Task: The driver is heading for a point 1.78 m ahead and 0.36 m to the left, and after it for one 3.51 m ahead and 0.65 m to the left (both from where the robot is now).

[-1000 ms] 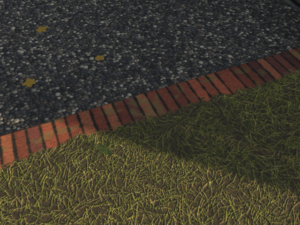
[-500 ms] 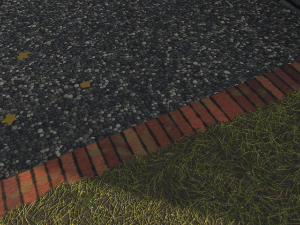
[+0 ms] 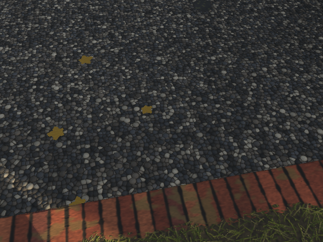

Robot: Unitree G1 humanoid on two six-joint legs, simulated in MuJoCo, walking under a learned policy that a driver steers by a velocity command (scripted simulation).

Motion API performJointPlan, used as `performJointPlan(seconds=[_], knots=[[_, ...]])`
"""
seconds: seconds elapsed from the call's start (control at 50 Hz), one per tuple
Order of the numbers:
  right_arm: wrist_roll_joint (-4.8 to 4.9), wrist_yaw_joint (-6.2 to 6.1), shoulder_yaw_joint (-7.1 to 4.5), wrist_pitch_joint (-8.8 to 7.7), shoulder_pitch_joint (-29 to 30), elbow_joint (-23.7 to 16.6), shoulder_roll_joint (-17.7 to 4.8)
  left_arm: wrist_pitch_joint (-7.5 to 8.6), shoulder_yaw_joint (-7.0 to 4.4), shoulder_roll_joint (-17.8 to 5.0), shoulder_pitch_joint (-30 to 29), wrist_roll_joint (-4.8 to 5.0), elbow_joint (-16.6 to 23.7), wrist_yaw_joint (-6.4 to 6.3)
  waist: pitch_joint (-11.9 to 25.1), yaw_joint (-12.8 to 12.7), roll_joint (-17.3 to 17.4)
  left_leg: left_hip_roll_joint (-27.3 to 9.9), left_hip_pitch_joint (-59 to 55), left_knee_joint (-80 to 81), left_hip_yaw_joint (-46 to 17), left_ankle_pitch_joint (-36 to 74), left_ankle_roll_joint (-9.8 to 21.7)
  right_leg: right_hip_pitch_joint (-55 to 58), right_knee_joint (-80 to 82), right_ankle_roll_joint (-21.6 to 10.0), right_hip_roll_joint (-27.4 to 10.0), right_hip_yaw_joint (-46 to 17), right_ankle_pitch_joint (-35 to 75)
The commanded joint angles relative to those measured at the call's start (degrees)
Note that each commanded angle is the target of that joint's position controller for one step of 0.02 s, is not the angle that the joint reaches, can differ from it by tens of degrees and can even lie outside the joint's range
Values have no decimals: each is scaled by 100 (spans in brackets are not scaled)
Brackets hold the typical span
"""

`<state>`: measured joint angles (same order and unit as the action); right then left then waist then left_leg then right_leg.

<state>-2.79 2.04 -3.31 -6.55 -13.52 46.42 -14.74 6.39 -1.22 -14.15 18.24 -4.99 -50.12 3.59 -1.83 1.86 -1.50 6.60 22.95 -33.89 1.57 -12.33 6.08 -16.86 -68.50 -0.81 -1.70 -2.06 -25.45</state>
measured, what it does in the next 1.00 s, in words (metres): walks ahead, turning left: right foot, then left foot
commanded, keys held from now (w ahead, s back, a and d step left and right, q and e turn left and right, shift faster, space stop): w+q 0.68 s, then w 0.32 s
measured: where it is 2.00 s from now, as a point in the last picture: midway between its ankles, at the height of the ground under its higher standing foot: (90, 146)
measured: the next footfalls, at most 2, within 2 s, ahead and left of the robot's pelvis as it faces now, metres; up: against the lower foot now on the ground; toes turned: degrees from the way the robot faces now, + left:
right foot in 0.34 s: +0.39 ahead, -0.11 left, +0.00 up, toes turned +11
left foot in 0.86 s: +0.55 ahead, +0.25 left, +0.00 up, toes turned +30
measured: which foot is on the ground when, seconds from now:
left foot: down 0.00-0.36, up 0.38-0.84, down 0.86-1.00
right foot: up 0.00-0.32, down 0.34-0.86, up 0.88-1.00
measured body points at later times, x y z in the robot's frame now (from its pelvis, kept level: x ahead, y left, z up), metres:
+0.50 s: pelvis +0.30 -0.02 +0.02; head +0.31 -0.02 +0.47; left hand +0.35 +0.25 -0.09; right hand +0.43 -0.26 -0.11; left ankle +0.20 +0.08 -0.63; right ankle +0.35 -0.12 -0.72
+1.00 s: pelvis +0.52 +0.14 +0.01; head +0.53 +0.15 +0.46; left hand +0.44 +0.37 -0.13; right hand +0.73 -0.05 -0.11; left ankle +0.52 +0.23 -0.72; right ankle +0.49 -0.05 -0.63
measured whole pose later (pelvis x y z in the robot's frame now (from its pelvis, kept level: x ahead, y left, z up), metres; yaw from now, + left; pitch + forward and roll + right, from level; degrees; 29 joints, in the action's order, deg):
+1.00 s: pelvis +0.52 +0.14 +0.01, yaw +30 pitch +1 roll +0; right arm -2.7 1.5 -3.6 -7.0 -15.2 49.5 -13.7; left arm 6.5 0.0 -13.6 17.7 -4.5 -54.4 2.7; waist -0.3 0.6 -1.4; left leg 3.8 18.9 -30.8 1.6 -12.7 4.6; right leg -20.2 -67.4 -3.0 -4.9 0.1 -25.4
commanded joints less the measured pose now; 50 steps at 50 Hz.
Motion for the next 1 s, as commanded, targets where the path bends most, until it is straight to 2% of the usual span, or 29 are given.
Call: performJointPlan(seconds=[0.02,0.06,0.1,0.16,0.22,0.28,0.32,0.34,0.36,0.38,0.4,0.42,0.44,0.46,0.48,0.54,0.6,0.66,0.72,0.8,0.82,0.84,0.86,0.88,0.9,0.92,0.94,0.96,1.0], knots=[[-9,73,35,-88,-758,208,-217,147,-26,-617,-474,-187,662,-263,284,-10,315,-1761,-1676,1862,-2825,133,1241,-2412,-329,-211,-487,-620,686],[-36,96,110,-130,-41,-75,-135,-46,73,-436,-391,-84,678,-331,213,-340,249,-1620,-488,2266,-2557,131,1305,-1859,121,-85,-551,-503,708],[-83,127,60,-206,33,-168,-422,-138,154,-376,-569,5,779,-336,171,-286,168,-1320,-31,2329,-2054,415,1205,-1670,905,109,-527,-246,1440],[-90,270,-34,-214,-626,38,-709,-226,298,-109,-1316,102,1043,-269,33,16,320,-871,430,2117,-1466,1408,996,-852,2539,266,-213,300,2455],[-106,423,-136,-127,-1390,228,-815,-271,296,-279,-1877,98,1184,-190,-35,303,420,-1181,-377,1823,-1966,1547,1078,-939,3304,279,-39,325,2708],[-97,397,-198,-38,-1395,237,-806,-199,254,-481,-2296,133,1245,-264,-60,290,506,-1614,-1662,1519,-2558,1817,978,-1349,3940,93,-25,102,2379],[-157,350,-231,-15,-1142,229,-845,-103,145,-740,-1898,301,1114,-336,161,-76,466,-1441,-1742,1072,-2471,2870,633,-333,4299,-281,75,240,2689],[-206,348,-195,-33,-1018,200,-752,-2,34,-950,-1074,411,873,-370,695,-412,322,-1053,-1255,308,-2214,3250,278,1085,3986,-657,-71,174,3023],[-260,336,-22,-104,-1284,28,-169,91,-36,-1204,147,351,590,-400,1935,-639,-606,-201,-212,-1337,-1714,2108,-165,3295,3763,-1701,-1065,-946,4075],[-306,344,147,-200,-1932,23,358,45,34,-1011,1122,274,358,-351,3116,-716,-1669,523,1728,-3001,-1265,-2142,-519,5505,4504,-2900,-2564,-3437,3410],[-171,358,-21,-133,-904,-28,-256,30,-25,-889,1094,165,221,-375,1401,-1062,-429,-105,2817,-3943,-1177,-1900,-371,4315,5130,-2063,-2411,-3403,1487],[-96,224,-43,-63,-594,2,-301,26,-16,-743,353,249,339,-390,414,-775,-244,-550,2790,-4028,-1017,-1207,-261,2889,5455,-1532,-2146,-2508,417],[-121,109,-63,-9,-681,138,-371,-9,110,-323,-165,283,467,-442,302,-544,-204,-851,2334,-3683,-952,-679,-231,2087,5786,-1358,-1927,-1965,570],[-208,88,-5,23,-658,174,-208,-14,196,-47,-322,292,455,-477,335,-361,-290,-1078,1906,-3394,-963,-336,-202,1707,5970,-1277,-1724,-1450,1331],[-261,135,55,51,-495,169,-85,-15,217,53,-462,249,500,-528,337,-303,-253,-1172,1666,-3331,-837,-340,-261,1515,6131,-1254,-1633,-1081,1817],[-101,288,125,72,-100,91,86,110,69,-221,-480,157,396,-593,240,-286,-184,-1319,1647,-2591,-567,-136,-436,1359,6359,-1241,-1389,16,2483],[-72,392,223,108,333,-42,168,170,-29,-414,-6,51,96,-539,86,-392,-104,-1389,1689,-1618,-295,736,-509,1317,6420,-1318,-1388,709,3468],[-86,418,216,165,575,-153,13,179,-47,-511,306,18,-136,-376,-34,-357,-148,-1323,1578,-999,-331,1368,-407,1414,6308,-1291,-1457,1084,4148],[-107,361,163,253,818,-272,-108,174,-5,-502,345,-52,-249,-213,-151,-281,-278,-1156,1152,-982,-226,1423,-231,1271,6138,-1112,-1383,1364,3964],[-125,223,54,222,1291,-521,-316,66,-106,-799,567,84,-419,-194,-370,-308,-249,-894,1042,-356,-78,361,-40,2083,5768,-988,-1625,1278,3656],[-57,193,15,169,1212,-522,-369,14,-135,-943,521,110,-433,-208,-314,-163,-255,-739,632,-9,92,397,39,2124,5433,-942,-1594,1398,4026],[33,163,-46,87,1003,-477,-498,-22,-153,-1023,594,85,-462,-233,-116,-45,-263,-463,-180,207,295,675,165,1917,4923,-880,-1518,1518,4870],[103,89,-199,-15,326,-303,-812,3,-130,-947,724,-28,-464,-225,416,149,-146,-314,-1553,-140,221,1144,410,1333,3869,-625,-1212,1736,5283],[66,-17,-298,-22,-901,1,-1066,60,96,-174,1611,-171,-523,-175,1838,182,815,-1053,-4429,-569,-1034,1826,1354,-533,2091,-115,-727,1733,3612],[-38,-106,-275,52,-2180,230,-1094,134,209,-96,1386,-188,-369,46,2749,689,1310,-2271,-5715,784,-3560,1047,2101,-1752,624,92,139,1147,-891],[-178,-115,-328,-32,-2559,520,-1005,139,68,-374,-108,165,-42,133,1316,1161,777,-2178,-5119,1419,-3597,714,1523,-2974,-274,-144,168,165,-842],[-75,-135,-386,-99,-1990,493,-1070,172,23,-493,-627,260,108,49,396,913,674,-2184,-3857,1539,-3040,623,1251,-3280,-605,-232,-187,-70,-417],[21,-126,-299,-74,-1586,480,-744,157,-34,-658,-537,137,93,-77,404,603,628,-2127,-2975,1624,-2711,497,1227,-2765,-582,-319,-430,-167,-162],[74,-36,-6,-45,-912,375,-4,93,78,-176,-418,-1,89,-193,52,-40,401,-2081,-1186,1827,-2054,624,1108,-1908,-121,-408,-720,-252,396]])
